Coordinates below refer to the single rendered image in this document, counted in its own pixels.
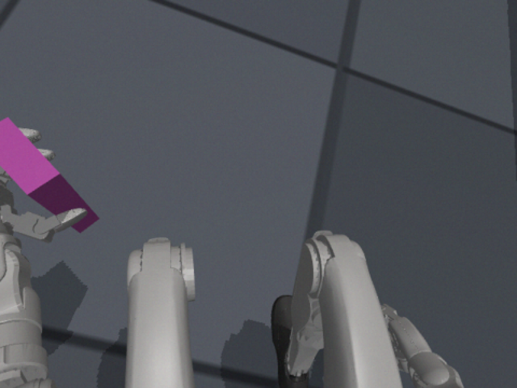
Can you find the right robot hand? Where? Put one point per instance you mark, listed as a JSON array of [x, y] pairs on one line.
[[405, 337]]

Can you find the left robot arm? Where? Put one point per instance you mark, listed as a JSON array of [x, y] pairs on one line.
[[23, 361]]

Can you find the right robot arm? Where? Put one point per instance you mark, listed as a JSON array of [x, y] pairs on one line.
[[429, 370]]

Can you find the carton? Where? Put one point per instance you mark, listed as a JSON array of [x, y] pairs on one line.
[[37, 177]]

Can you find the right robot foot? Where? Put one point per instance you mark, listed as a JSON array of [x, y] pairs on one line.
[[281, 326]]

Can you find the left robot hand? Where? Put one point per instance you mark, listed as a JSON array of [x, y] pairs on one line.
[[30, 224]]

